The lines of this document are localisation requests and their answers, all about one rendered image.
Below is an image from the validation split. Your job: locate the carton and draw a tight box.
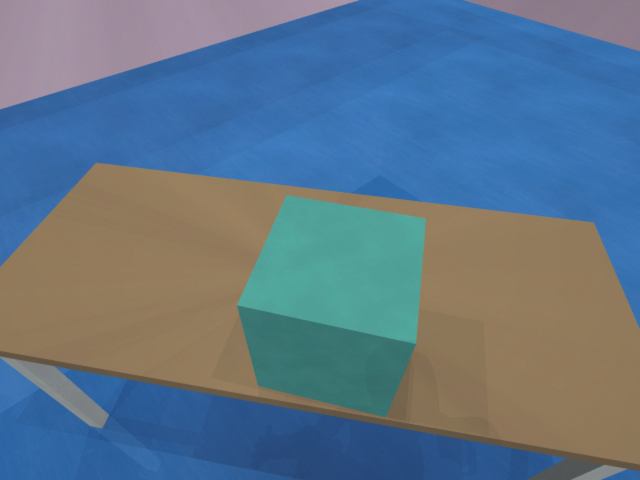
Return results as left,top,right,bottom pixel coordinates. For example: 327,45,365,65
237,195,426,417

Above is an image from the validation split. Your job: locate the table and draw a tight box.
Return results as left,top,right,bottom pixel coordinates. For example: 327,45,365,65
0,163,640,480

